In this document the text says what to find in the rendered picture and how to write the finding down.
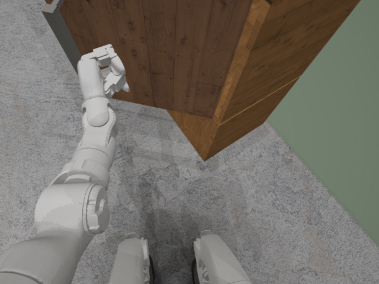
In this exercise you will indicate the left robot thigh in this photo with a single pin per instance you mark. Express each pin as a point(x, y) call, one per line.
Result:
point(131, 258)

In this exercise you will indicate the left robot hand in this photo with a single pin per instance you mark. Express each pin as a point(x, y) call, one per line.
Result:
point(92, 78)

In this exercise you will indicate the cupboard door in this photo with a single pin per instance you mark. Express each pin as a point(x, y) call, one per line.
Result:
point(176, 53)

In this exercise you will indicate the right robot shin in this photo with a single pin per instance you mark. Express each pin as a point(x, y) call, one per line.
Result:
point(202, 274)

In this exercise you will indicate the left robot upper arm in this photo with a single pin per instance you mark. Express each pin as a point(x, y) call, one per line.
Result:
point(68, 217)

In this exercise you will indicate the handle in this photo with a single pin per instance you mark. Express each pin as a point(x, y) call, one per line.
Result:
point(56, 22)

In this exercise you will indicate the robot left forearm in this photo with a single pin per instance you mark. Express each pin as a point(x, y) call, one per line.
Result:
point(94, 155)

